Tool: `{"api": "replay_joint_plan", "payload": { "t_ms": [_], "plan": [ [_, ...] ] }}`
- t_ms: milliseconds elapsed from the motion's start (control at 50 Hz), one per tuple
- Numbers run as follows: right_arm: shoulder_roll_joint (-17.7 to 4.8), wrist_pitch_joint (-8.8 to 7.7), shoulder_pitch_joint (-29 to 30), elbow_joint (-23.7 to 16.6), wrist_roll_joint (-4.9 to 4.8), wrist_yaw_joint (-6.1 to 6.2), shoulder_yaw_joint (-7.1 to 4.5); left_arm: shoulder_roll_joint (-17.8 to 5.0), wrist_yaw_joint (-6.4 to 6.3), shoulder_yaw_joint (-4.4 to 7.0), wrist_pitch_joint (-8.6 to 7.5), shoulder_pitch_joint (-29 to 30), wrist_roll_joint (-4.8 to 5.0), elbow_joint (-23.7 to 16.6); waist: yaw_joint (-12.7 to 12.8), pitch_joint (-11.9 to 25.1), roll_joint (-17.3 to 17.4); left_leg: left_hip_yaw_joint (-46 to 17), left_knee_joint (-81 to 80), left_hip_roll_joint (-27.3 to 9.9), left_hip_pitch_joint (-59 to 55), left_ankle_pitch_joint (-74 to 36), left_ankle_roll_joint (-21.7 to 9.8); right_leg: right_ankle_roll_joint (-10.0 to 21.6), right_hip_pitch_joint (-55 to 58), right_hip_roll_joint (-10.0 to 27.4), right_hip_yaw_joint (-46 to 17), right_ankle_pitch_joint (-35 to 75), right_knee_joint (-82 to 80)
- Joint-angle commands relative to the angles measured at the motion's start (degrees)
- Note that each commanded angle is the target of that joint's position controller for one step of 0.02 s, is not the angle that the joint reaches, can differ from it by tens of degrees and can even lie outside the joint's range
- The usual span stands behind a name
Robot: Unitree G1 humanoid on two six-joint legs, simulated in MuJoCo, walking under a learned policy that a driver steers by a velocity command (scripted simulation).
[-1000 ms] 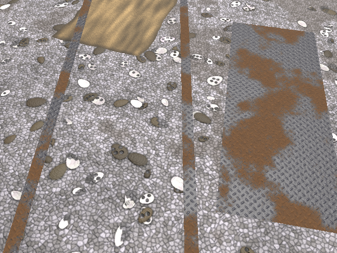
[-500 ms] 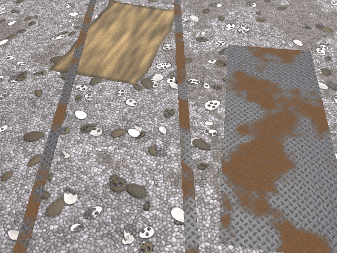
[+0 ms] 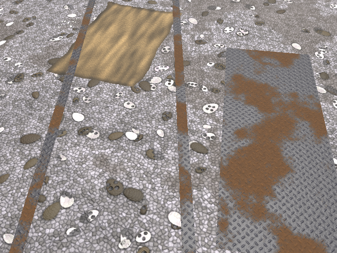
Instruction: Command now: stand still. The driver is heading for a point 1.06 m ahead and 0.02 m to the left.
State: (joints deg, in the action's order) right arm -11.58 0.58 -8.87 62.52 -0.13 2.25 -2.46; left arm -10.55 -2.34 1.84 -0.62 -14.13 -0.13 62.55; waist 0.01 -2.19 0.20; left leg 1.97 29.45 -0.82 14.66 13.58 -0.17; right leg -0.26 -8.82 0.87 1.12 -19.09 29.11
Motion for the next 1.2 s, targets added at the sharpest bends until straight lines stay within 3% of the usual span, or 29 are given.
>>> {"api": "replay_joint_plan", "payload": {
  "t_ms": [20,160,180,220,260,320,340,380,420,440,460,480,500,520,580,680,800,860,880,900,920,940,960,980,1000,1040,1080,1140,1200],
  "plan": [
    [-5.50,-0.35,-0.94,-1.12,0.02,0.19,-0.87,-5.22,-0.20,0.76,-0.29,-3.31,-0.02,-0.76,-0.06,0.42,-0.51,-1.77,-3.74,-1.76,-4.89,-9.98,-1.86,1.17,-5.77,1.39,-1.04,9.33,-6.00],
    [-5.08,-0.35,-1.71,-0.21,0.03,0.26,-0.73,-4.79,-0.25,0.54,-0.35,-4.40,-0.03,-0.33,-0.13,-0.22,-0.35,-1.79,-4.29,-1.69,-4.49,-8.00,-1.69,1.19,-6.31,1.21,-0.93,7.32,-6.62],
    [-4.64,-0.29,-2.83,0.46,0.01,0.28,-0.64,-4.51,-0.30,0.53,-0.27,-5.82,0.08,0.37,-0.06,0.98,-0.48,-0.95,-4.08,-0.87,-4.80,-1.22,-1.83,1.56,-5.89,0.72,-0.46,0.94,-6.93],
    [-5.75,-0.29,-3.33,0.51,-0.70,0.43,-1.20,-6.45,-0.57,1.24,-0.09,-5.96,0.79,-0.12,0.00,-2.14,-1.83,0.44,-1.92,0.92,-0.15,19.11,-2.87,4.12,-8.93,0.90,-1.84,-17.49,-7.11],
    [-5.00,-1.55,-1.56,-0.79,-0.94,0.22,-1.11,-7.33,-0.60,1.63,-0.96,-7.61,1.37,-0.86,1.12,-6.44,-3.06,-0.35,0.53,0.51,6.41,24.15,-3.66,7.04,-10.47,4.53,-7.42,-26.70,-9.78],
    [-2.08,-4.37,1.71,-2.98,-1.40,-1.30,-0.57,-11.03,-0.04,3.12,-2.78,-10.96,1.87,-0.45,2.42,-8.07,-11.13,1.80,14.94,0.41,14.86,10.30,-3.65,13.69,-4.83,17.04,-25.22,-28.43,-18.31],
    [-2.56,-4.98,1.67,-3.31,-1.58,-1.76,-0.69,-10.25,0.12,2.98,-3.21,-9.85,1.57,-1.23,1.71,-8.29,-10.17,0.61,16.80,-0.76,15.69,11.31,-4.70,14.25,-5.01,18.31,-26.51,-25.63,-18.76],
    [-2.30,-5.90,-2.00,-2.67,-2.19,-2.27,-0.70,-9.57,0.67,2.75,-3.67,-5.87,2.10,-2.75,-1.53,-8.16,-9.04,1.25,7.75,-0.91,9.24,12.69,-6.26,11.78,-7.30,15.88,-20.92,-19.23,-15.56],
    [-4.38,-6.06,-12.75,1.84,-1.73,-2.13,-2.09,-9.23,1.08,2.59,-3.64,-1.83,2.18,-4.52,-5.95,-4.52,-5.44,2.01,-0.95,1.66,-10.71,3.64,-5.60,7.36,-16.10,8.33,-10.33,-5.86,-5.93],
    [-9.10,-6.22,-21.64,3.63,-1.32,-1.90,-3.63,-7.07,1.23,1.98,-4.17,0.48,1.96,-6.11,-9.07,-1.42,5.78,-13.70,-8.60,-7.63,-20.17,7.90,-9.07,3.50,-24.34,1.95,-1.26,4.33,13.54],
    [-14.36,-6.67,-28.49,4.36,-1.18,-2.62,-4.52,-3.81,1.00,1.25,-5.33,0.59,1.92,-8.36,-9.90,2.68,19.58,-39.19,-18.65,-20.28,-27.79,9.61,-16.88,1.52,-35.59,-4.02,1.02,-8.53,32.10],
    [-9.50,-7.45,-24.07,3.39,-0.28,-2.68,-2.61,-5.72,1.26,1.76,-6.10,1.71,2.71,-8.70,-6.82,0.59,11.15,-42.37,-18.67,-22.60,-25.56,10.63,-17.59,2.89,-40.78,-0.77,-5.43,-10.70,42.81],
    [-6.66,-7.87,-19.40,1.72,-0.30,-2.76,-1.66,-5.77,1.85,1.73,-6.48,1.39,3.30,-8.56,-4.58,-1.93,6.88,-35.34,-17.85,-20.93,-23.41,8.59,-15.63,4.56,-43.43,1.91,-6.35,-5.60,46.37],
    [-5.85,-7.93,-16.11,0.46,-0.23,-3.10,-1.09,-5.73,2.07,1.83,-6.67,1.25,2.98,-8.15,-3.14,-2.21,3.70,-28.36,-18.43,-18.31,-21.25,6.01,-13.64,5.50,-43.08,4.16,-5.50,-0.09,45.41],
    [-3.55,-6.84,-15.69,-0.18,0.17,-3.09,0.24,-6.56,2.61,2.92,-5.97,2.29,1.96,-8.20,-1.52,-2.72,4.11,-14.35,-20.18,-12.62,-16.27,-9.11,-9.94,4.80,-37.50,6.73,-2.97,7.62,36.52],
    [-7.08,-5.93,-17.64,-1.21,0.49,-1.19,0.06,-3.17,3.14,1.48,-4.94,14.23,1.44,-13.00,-3.00,-5.33,3.25,-6.97,-23.38,-10.46,-10.66,-15.86,-10.20,1.50,-34.54,4.99,0.65,16.77,17.19],
    [-8.40,-5.78,-21.18,-0.59,-0.81,-0.87,-0.96,-5.16,4.86,0.99,-5.26,23.02,2.09,-16.90,-3.53,-7.22,4.54,-4.15,-23.20,-13.38,-16.11,-18.15,-9.50,3.84,-29.48,2.57,1.44,20.54,3.40],
    [-10.42,-5.04,-19.12,-1.34,-0.43,-0.90,-1.87,-8.92,5.20,2.64,-5.64,16.46,1.95,-16.12,1.63,-0.48,7.16,-2.34,-12.26,-14.29,-21.23,-43.34,-7.63,6.78,-17.86,-1.19,3.45,15.86,2.56],
    [-10.28,-4.51,-18.05,-1.73,-0.14,-0.93,-1.84,-11.23,4.91,4.01,-5.50,7.28,2.07,-13.46,6.38,4.96,7.64,-0.53,-1.64,-12.39,-19.34,-50.94,-6.36,8.31,-6.33,-3.33,4.71,15.00,2.71],
    [-9.53,-4.37,-16.93,-2.83,0.21,-1.07,-1.38,-14.02,4.38,5.26,-5.19,-3.26,1.97,-10.65,10.95,11.23,6.75,0.45,13.01,-10.10,-8.60,-43.84,-4.45,10.69,10.65,0.90,-0.32,14.57,4.30],
    [-2.35,-5.24,-23.23,-4.00,0.21,-1.80,0.45,-19.58,3.95,6.45,-4.86,-11.57,0.21,-8.91,8.18,21.84,-7.57,0.89,37.71,-0.34,13.57,-13.98,-0.88,19.38,32.67,17.05,-27.84,1.76,0.23],
    [-1.22,-7.24,-23.08,-3.31,-1.06,-2.37,0.98,-16.84,4.11,5.19,-4.80,-11.42,0.13,-8.50,7.62,27.30,-13.38,-8.69,49.69,4.44,21.33,17.09,-1.29,21.93,34.57,22.61,-48.12,-4.07,-12.52],
    [-6.08,-8.37,-16.85,-5.52,-2.63,-2.57,-0.46,-13.21,4.30,4.08,-5.18,-5.44,0.87,-9.02,6.60,17.33,-10.98,-9.82,53.62,0.55,27.47,15.09,-2.60,18.20,27.09,20.02,-40.55,-4.70,-13.76],
    [-7.75,-8.82,-12.05,-7.04,-2.97,-2.24,-0.73,-10.40,4.34,3.19,-5.48,0.19,1.05,-10.34,4.95,10.58,-6.22,-7.70,51.92,-2.74,27.32,9.89,-3.48,15.88,16.69,18.05,-30.56,0.64,-14.45],
    [-7.76,-8.62,-10.08,-7.37,-2.26,-1.58,-1.18,-8.75,4.68,2.61,-5.94,4.37,0.48,-10.81,2.50,6.90,-1.59,-6.70,47.88,-5.45,24.07,5.19,-3.67,14.42,6.94,15.94,-23.71,6.70,-15.99],
    [-5.85,-6.69,-12.79,-6.87,-1.29,-0.97,-1.74,-6.32,5.20,1.86,-6.49,6.74,-0.40,-10.18,-1.45,4.85,-3.54,-7.07,42.50,-8.26,16.99,1.77,-4.09,13.11,-3.14,12.24,-15.75,10.48,-18.91],
    [-4.43,-5.44,-12.84,-7.27,-1.18,-0.80,-1.73,-7.30,4.80,1.96,-6.58,4.57,-0.21,-8.88,-2.27,2.79,-4.18,-6.16,38.71,-8.95,16.76,1.01,-3.55,14.13,-6.98,11.30,-12.43,11.58,-21.65],
    [-6.17,-5.10,-5.10,-10.29,-0.33,-0.66,-2.29,-10.09,3.25,2.39,-6.51,0.86,-0.25,-7.84,-1.21,-0.21,-2.79,-5.76,29.55,-9.74,24.31,-7.10,-1.52,14.68,-5.50,11.42,-10.52,13.45,-23.88],
    [-5.71,-5.60,0.99,-12.18,-0.11,-1.27,-2.21,-10.56,2.27,2.36,-5.97,-2.51,0.08,-7.37,0.48,-0.68,-2.57,-4.72,18.29,-8.65,26.43,-16.58,-0.71,13.09,-2.11,10.26,-7.55,16.64,-23.76]
  ]
}}
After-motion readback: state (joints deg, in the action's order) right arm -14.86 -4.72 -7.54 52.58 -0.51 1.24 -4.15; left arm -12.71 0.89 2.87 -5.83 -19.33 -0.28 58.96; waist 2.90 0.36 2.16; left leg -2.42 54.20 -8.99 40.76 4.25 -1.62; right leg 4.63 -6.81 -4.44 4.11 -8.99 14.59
